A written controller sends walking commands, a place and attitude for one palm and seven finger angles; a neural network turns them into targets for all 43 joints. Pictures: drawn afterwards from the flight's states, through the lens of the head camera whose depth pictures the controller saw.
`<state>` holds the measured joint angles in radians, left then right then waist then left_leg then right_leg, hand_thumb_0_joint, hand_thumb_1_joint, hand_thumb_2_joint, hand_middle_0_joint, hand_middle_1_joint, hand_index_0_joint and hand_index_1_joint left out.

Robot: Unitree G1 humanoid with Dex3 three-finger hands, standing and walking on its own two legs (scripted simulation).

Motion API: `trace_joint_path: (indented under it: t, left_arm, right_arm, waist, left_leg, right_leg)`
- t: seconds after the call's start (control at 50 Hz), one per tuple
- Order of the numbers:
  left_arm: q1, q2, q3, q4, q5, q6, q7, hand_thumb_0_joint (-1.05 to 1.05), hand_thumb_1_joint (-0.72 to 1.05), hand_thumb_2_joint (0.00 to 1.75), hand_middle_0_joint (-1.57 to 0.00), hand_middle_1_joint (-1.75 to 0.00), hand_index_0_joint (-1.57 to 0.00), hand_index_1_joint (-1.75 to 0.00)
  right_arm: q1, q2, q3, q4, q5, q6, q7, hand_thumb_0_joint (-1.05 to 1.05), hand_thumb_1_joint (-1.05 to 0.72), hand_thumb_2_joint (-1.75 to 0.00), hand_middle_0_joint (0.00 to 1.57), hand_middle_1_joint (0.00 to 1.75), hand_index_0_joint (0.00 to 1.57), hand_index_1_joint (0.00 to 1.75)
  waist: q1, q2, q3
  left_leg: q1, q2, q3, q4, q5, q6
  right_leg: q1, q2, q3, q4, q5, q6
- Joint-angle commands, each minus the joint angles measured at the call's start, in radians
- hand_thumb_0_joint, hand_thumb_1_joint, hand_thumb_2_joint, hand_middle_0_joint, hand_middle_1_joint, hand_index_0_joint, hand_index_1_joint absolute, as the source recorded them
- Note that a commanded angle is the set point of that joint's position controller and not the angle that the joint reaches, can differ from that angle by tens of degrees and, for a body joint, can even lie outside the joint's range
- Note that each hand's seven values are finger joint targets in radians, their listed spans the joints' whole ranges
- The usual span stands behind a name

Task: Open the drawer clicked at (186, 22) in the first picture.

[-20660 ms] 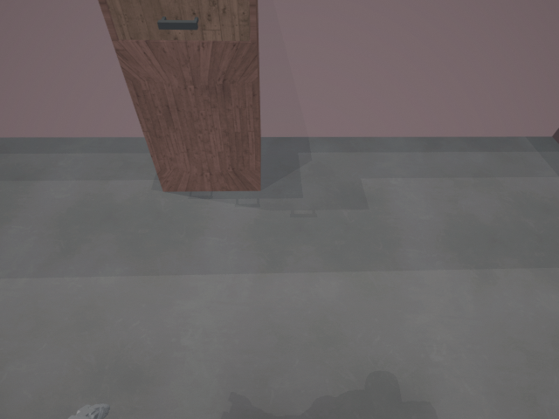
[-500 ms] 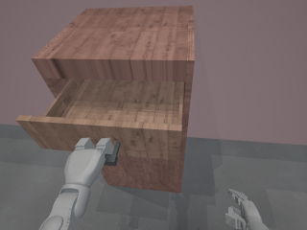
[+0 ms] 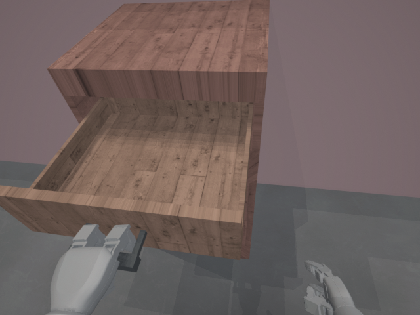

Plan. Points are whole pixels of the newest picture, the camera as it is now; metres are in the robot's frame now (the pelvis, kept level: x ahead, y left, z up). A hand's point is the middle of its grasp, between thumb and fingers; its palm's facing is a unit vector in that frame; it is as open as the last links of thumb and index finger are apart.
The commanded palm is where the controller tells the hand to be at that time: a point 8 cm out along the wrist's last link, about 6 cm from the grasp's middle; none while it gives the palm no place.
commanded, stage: pull the drawer open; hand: left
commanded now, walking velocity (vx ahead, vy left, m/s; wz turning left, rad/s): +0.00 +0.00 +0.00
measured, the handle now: (108, 245) +0.21 +0.21 +0.07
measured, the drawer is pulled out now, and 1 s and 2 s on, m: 0.29 0.30 0.29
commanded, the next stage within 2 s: open the thumb to release the handle in 0.32 s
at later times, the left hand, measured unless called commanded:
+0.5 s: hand (99, 282) +0.16 +0.21 +0.05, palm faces +0.03 -0.08 -1.00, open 5.6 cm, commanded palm +0.12 +0.21 +0.11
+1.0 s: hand (99, 281) +0.16 +0.21 +0.05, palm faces +0.02 -0.12 -0.99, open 12.9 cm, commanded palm +0.12 +0.22 +0.10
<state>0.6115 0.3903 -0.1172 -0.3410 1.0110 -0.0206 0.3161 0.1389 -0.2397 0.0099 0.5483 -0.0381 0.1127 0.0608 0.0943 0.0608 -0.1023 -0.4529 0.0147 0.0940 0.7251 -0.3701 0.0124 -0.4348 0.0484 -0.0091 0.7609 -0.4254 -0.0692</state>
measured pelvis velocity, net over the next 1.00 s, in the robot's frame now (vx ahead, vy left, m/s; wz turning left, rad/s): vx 0.00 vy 0.00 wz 0.00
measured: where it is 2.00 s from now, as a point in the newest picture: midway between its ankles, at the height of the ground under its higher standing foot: outside the picture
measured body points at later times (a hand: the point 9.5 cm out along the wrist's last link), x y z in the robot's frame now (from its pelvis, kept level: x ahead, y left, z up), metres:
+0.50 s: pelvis +0.01 +0.00 -0.01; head +0.04 -0.04 +0.44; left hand +0.15 +0.21 +0.10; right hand +0.22 -0.22 -0.11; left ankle +0.00 +0.12 -0.71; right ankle -0.02 -0.07 -0.71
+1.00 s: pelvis +0.00 +0.00 +0.00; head +0.02 -0.04 +0.45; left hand +0.15 +0.21 +0.11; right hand +0.22 -0.21 -0.10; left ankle +0.00 +0.12 -0.71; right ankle -0.02 -0.07 -0.71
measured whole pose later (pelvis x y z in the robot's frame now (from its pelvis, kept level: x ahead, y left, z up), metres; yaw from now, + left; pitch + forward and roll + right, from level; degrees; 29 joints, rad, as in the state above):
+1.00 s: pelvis +0.00 +0.00 +0.00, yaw +0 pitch +7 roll +2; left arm 0.67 0.44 -0.06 -0.35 0.98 -0.07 0.35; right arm 0.12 -0.25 0.01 0.54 -0.03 0.11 0.03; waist 0.09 0.06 -0.10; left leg -0.47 0.01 0.07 0.74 -0.38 0.00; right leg -0.45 0.06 -0.01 0.77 -0.43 -0.07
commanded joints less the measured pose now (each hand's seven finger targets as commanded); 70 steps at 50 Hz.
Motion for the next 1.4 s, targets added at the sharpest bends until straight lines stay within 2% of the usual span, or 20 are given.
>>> trace_joint_path:
  t: [0.0, 0.14, 0.16, 0.22, 0.38, 0.4, 0.42, 0.44, 0.48, 0.52, 0.64, 0.8, 0.96, 1.0, 1.04, 1.18, 1.22, 1.28, 1.32, 1.38]
  left_arm:
    - [0.122, 0.152, 0.182, -0.215, -0.022, 0.001, 0.075, 0.0, 0.9, 0.9, -0.4, -1.35, -0.4, -1.35]
    - [0.322, 0.132, 0.175, -0.262, -0.049, 0.005, 0.113, 0.0, 0.9, 0.9, -0.4, -1.35, -0.4, -1.35]
    - [0.331, 0.147, 0.187, -0.267, -0.053, 0.004, 0.114, 0.0, 0.9, 0.9, -0.4, -1.35, -0.4, -1.35]
    - [0.352, 0.163, 0.212, -0.286, -0.047, 0.003, 0.135, 0.0, 0.9, 0.9, -0.4, -1.35, -0.4, -1.35]
    - [0.408, 0.129, 0.182, -0.302, -0.044, 0.003, 0.164, 0.0, 0.9, 0.9, -0.4, -1.35, -0.4, -1.35]
    - [0.029, 0.227, 0.264, -0.262, 0.001, 0.009, 0.169, 0.0, 0.9, 0.9, -0.4, -1.35, -0.4, -1.35]
    - [0.007, 0.211, 0.283, -0.275, 0.008, 0.002, 0.176, 0.0, 0.83, 0.87, -0.4, -1.34, -0.4, -1.34]
    - [0.086, 0.188, 0.265, -0.254, 0.001, 0.002, 0.177, 0.0, 0.76, 0.84, -0.39, -1.34, -0.39, -1.34]
    - [0.14, 0.145, 0.233, -0.213, -0.036, 0.008, 0.154, 0.0, 0.62, 0.78, -0.38, -1.32, -0.38, -1.32]
    - [0.125, 0.18, 0.257, -0.216, -0.052, 0.015, 0.14, 0.0, 0.48, 0.72, -0.37, -1.3, -0.37, -1.3]
    - [0.118, 0.174, 0.229, -0.19, -0.033, 0.02, 0.11, 0.0, 0.06, 0.54, -0.34, -1.26, -0.34, -1.26]
    - [0.067, 0.187, 0.239, -0.183, -0.04, 0.008, 0.085, 0.0, -0.5, 0.3, -0.3, -1.2, -0.3, -1.2]
    - [0.066, 0.203, 0.268, -0.162, -0.047, -0.004, 0.091, 0.0, -0.5, 0.3, -0.3, -1.2, -0.3, -1.2]
    - [0.104, 0.151, 0.225, -0.106, -0.045, -0.008, 0.091, 0.0, -0.5, 0.3, -0.3, -1.2, -0.3, -1.2]
    - [0.091, 0.151, 0.22, -0.136, -0.046, -0.013, 0.093, 0.0, -0.5, 0.3, -0.3, -1.2, -0.3, -1.2]
    - [-0.025, 0.158, 0.212, -0.109, -0.022, 0.003, 0.103, 0.0, -0.5, 0.3, -0.3, -1.2, -0.3, -1.2]
    - [-0.068, 0.184, 0.233, -0.11, -0.017, 0.009, 0.104, 0.0, -0.5, 0.3, -0.3, -1.2, -0.3, -1.2]
    - [-0.098, 0.139, 0.176, -0.098, -0.013, 0.014, 0.092, 0.0, -0.5, 0.3, -0.3, -1.2, -0.3, -1.2]
    - [-0.105, 0.164, 0.194, -0.13, -0.015, 0.02, 0.089, 0.0, -0.5, 0.3, -0.3, -1.2, -0.3, -1.2]
    - [-0.153, 0.159, 0.164, -0.19, -0.02, 0.032, 0.072, 0.0, -0.5, 0.3, -0.3, -1.2, -0.3, -1.2]
  right_arm:
    - [-0.162, -0.088, -0.035, -0.19, 0.006, -0.057, -0.002, 0.0, -0.9, -0.9, 0.2, 0.3, 0.2, 0.3]
    - [-0.155, -0.101, -0.037, -0.22, 0.012, -0.057, 0.021, 0.0, -0.9, -0.9, 0.2, 0.3, 0.2, 0.3]
    - [-0.16, -0.103, -0.038, -0.222, 0.012, -0.056, 0.022, 0.0, -0.9, -0.9, 0.2, 0.3, 0.2, 0.3]
    - [-0.159, -0.11, -0.039, -0.23, 0.011, -0.054, 0.026, 0.0, -0.9, -0.9, 0.2, 0.3, 0.2, 0.3]
    - [-0.134, -0.109, -0.047, -0.233, 0.008, -0.054, 0.038, 0.0, -0.9, -0.9, 0.2, 0.3, 0.2, 0.3]
    - [-0.129, -0.121, -0.045, -0.172, -0.009, -0.032, 0.021, 0.0, -0.9, -0.9, 0.2, 0.3, 0.2, 0.3]
    - [-0.126, -0.109, -0.053, -0.184, -0.017, -0.034, 0.003, 0.0, -0.9, -0.9, 0.2, 0.3, 0.2, 0.3]
    - [-0.117, -0.1, -0.059, -0.198, -0.012, -0.048, -0.002, 0.0, -0.9, -0.9, 0.2, 0.3, 0.2, 0.3]
    - [-0.125, -0.097, -0.059, -0.189, 0.004, -0.05, -0.008, 0.0, -0.9, -0.9, 0.2, 0.3, 0.2, 0.3]
    - [-0.131, -0.099, -0.053, -0.184, 0.008, -0.047, -0.013, 0.0, -0.9, -0.9, 0.2, 0.3, 0.2, 0.3]
    - [-0.141, -0.091, -0.034, -0.175, 0.012, -0.049, -0.019, 0.0, -0.9, -0.9, 0.2, 0.3, 0.2, 0.3]
    - [-0.146, -0.088, -0.033, -0.173, 0.006, -0.053, -0.03, 0.0, -0.9, -0.9, 0.2, 0.3, 0.2, 0.3]
    - [-0.158, -0.087, -0.034, -0.164, 0.009, -0.048, -0.034, 0.0, -0.9, -0.9, 0.2, 0.3, 0.2, 0.3]
    - [-0.155, -0.081, -0.036, -0.156, 0.004, -0.048, -0.03, 0.0, -0.9, -0.9, 0.2, 0.3, 0.2, 0.3]
    - [-0.152, -0.087, -0.042, -0.164, 0.008, -0.046, -0.025, 0.0, -0.9, -0.9, 0.2, 0.3, 0.2, 0.3]
    - [-0.16, -0.082, -0.049, -0.152, 0.008, -0.043, -0.035, 0.0, -0.9, -0.9, 0.2, 0.3, 0.2, 0.3]
    - [-0.167, -0.084, -0.045, -0.148, 0.006, -0.041, -0.038, 0.0, -0.9, -0.9, 0.2, 0.3, 0.2, 0.3]
    - [-0.163, -0.077, -0.047, -0.142, 0.01, -0.044, -0.041, 0.0, -0.9, -0.9, 0.2, 0.3, 0.2, 0.3]
    - [-0.173, -0.079, -0.044, -0.148, 0.009, -0.044, -0.04, 0.0, -0.9, -0.9, 0.2, 0.3, 0.2, 0.3]
    - [-0.18, -0.076, -0.041, -0.149, 0.013, -0.046, -0.047, 0.0, -0.9, -0.9, 0.2, 0.3, 0.2, 0.3]
  waist:
    - [0.027, -0.082, -0.11]
    - [0.037, -0.069, -0.106]
    - [0.035, -0.097, -0.098]
    - [0.036, -0.072, -0.127]
    - [0.024, -0.078, -0.14]
    - [-0.052, -0.124, -0.089]
    - [-0.019, -0.092, -0.116]
    - [-0.004, -0.069, -0.143]
    - [-0.002, -0.082, -0.158]
    - [-0.003, -0.091, -0.191]
    - [0.005, -0.089, -0.115]
    - [0.01, -0.1, -0.11]
    - [0.015, -0.075, -0.092]
    - [0.011, -0.088, -0.067]
    - [0.011, -0.08, -0.096]
    - [0.0, -0.09, -0.077]
    - [0.001, -0.084, -0.107]
    - [-0.006, -0.074, -0.081]
    - [0.004, -0.076, -0.124]
    - [-0.002, -0.063, -0.099]
  left_leg:
    - [0.117, -0.044, -0.074, -0.02, 0.255, 0.006]
    - [0.092, -0.032, -0.077, -0.001, 0.256, 0.006]
    - [0.084, -0.036, -0.076, 0.008, 0.253, 0.004]
    - [0.09, -0.031, -0.08, 0.019, 0.298, 0.002]
    - [0.09, -0.027, -0.087, 0.053, 0.364, 0.007]
    - [0.069, -0.046, -0.102, 0.062, 0.261, 0.006]
    - [0.091, -0.047, -0.096, 0.054, 0.233, 0.013]
    - [0.114, -0.053, -0.088, 0.058, 0.238, 0.017]
    - [0.107, -0.054, -0.085, 0.044, 0.271, 0.019]
    - [0.123, -0.047, -0.088, 0.039, 0.319, 0.017]
    - [0.093, -0.045, -0.079, 0.012, 0.279, 0.015]
    - [0.108, -0.052, -0.077, -0.007, 0.235, 0.017]
    - [0.099, -0.054, -0.076, -0.019, 0.22, 0.014]
    - [0.082, -0.057, -0.077, -0.017, 0.217, 0.015]
    - [0.083, -0.05, -0.077, -0.02, 0.218, 0.015]
    - [0.079, -0.052, -0.083, -0.022, 0.166, 0.019]
    - [0.101, -0.055, -0.087, -0.022, 0.168, 0.016]
    - [0.101, -0.05, -0.088, -0.033, 0.162, 0.02]
    - [0.135, -0.048, -0.093, -0.035, 0.191, 0.017]
    - [0.15, -0.046, -0.09, -0.051, 0.18, 0.021]
  right_leg:
    - [-0.019, -0.036, 0.16, -0.153, 0.35, 0.021]
    - [-0.045, -0.04, 0.161, -0.127, 0.324, 0.019]
    - [-0.059, -0.041, 0.177, -0.132, 0.32, 0.021]
    - [-0.059, -0.037, 0.193, -0.112, 0.384, 0.017]
    - [-0.08, -0.033, 0.176, -0.063, 0.467, 0.025]
    - [-0.173, -0.031, 0.184, -0.072, 0.388, 0.021]
    - [-0.135, -0.023, 0.178, -0.084, 0.369, 0.017]
    - [-0.12, -0.029, 0.177, -0.085, 0.38, 0.015]
    - [-0.069, -0.031, 0.153, -0.078, 0.452, 0.024]
    - [-0.047, -0.033, 0.158, -0.077, 0.499, 0.03]
    - [-0.028, -0.035, 0.141, -0.102, 0.468, 0.036]
    - [-0.016, -0.04, 0.15, -0.146, 0.408, 0.039]
    - [-0.013, -0.039, 0.154, -0.158, 0.387, 0.034]
    - [-0.022, -0.036, 0.143, -0.152, 0.396, 0.035]
    - [-0.015, -0.036, 0.138, -0.143, 0.393, 0.034]
    - [-0.05, -0.032, 0.129, -0.159, 0.278, 0.031]
    - [-0.051, -0.03, 0.148, -0.167, 0.254, 0.026]
    - [-0.05, -0.029, 0.119, -0.167, 0.247, 0.03]
    - [-0.039, -0.025, 0.13, -0.167, 0.257, 0.025]
    - [-0.029, -0.032, 0.128, -0.192, 0.236, 0.03]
